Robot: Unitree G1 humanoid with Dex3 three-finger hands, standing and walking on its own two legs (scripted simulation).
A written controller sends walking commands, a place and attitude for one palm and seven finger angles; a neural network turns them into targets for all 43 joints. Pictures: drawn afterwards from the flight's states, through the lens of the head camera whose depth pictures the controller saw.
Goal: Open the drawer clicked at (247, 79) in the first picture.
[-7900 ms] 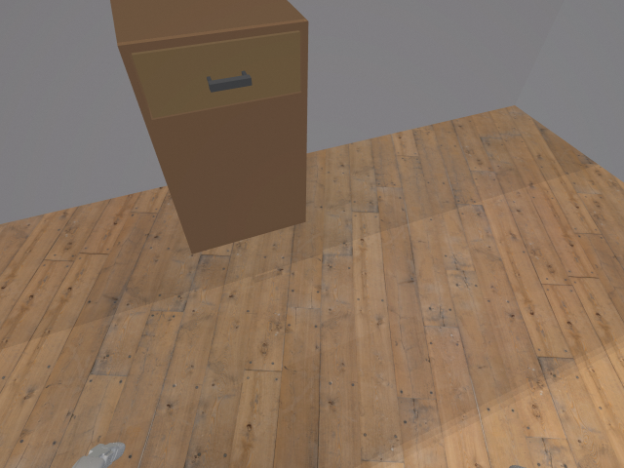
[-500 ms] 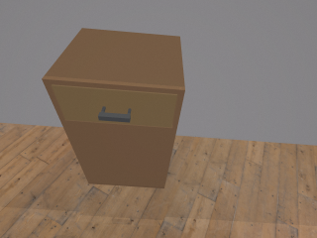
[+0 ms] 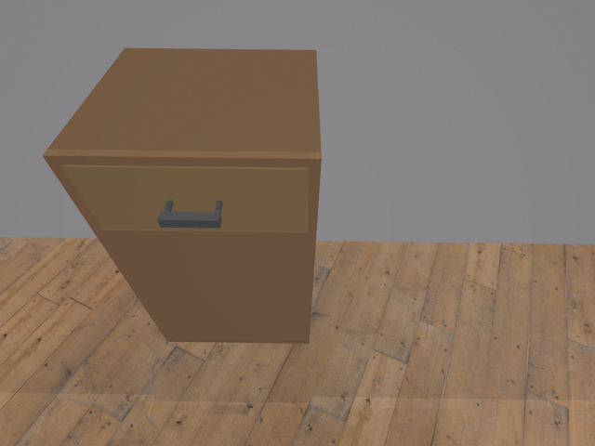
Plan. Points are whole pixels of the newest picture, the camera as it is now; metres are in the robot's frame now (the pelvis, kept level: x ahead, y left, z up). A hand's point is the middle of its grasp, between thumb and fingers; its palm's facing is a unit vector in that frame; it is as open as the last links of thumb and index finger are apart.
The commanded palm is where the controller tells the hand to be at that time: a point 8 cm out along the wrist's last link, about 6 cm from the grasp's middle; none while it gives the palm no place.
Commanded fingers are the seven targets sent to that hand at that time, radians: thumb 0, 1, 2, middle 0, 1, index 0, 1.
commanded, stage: come to a stop and stand still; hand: left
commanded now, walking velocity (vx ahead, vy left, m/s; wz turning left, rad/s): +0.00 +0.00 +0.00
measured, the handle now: (192, 212) +0.54 +0.24 -0.05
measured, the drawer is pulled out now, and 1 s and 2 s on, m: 0.00 0.00 0.00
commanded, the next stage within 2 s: look again from close up in 1.14 s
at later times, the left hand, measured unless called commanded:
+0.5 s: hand out of the picture -0.04 +0.17 -0.17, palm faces +0.05 -0.98 -0.17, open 7.3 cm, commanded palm none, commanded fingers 0.00 0.90 0.90 -0.20 -0.30 -0.20 -0.30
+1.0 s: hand out of the picture -0.03 +0.19 -0.17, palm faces +0.04 -0.98 -0.17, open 7.3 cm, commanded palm none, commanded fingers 0.00 0.90 0.90 -0.20 -0.30 -0.20 -0.30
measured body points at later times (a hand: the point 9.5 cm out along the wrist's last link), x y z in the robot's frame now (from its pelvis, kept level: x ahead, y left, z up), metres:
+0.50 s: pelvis -0.02 +0.01 +0.00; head -0.01 +0.00 +0.45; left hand -0.04 +0.22 -0.16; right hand -0.05 -0.20 -0.16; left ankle -0.07 +0.15 -0.74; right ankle -0.04 -0.07 -0.74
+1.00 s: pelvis -0.02 +0.03 +0.00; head +0.00 +0.03 +0.45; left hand -0.03 +0.24 -0.16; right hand -0.04 -0.18 -0.16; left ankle -0.07 +0.15 -0.74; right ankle -0.04 -0.07 -0.74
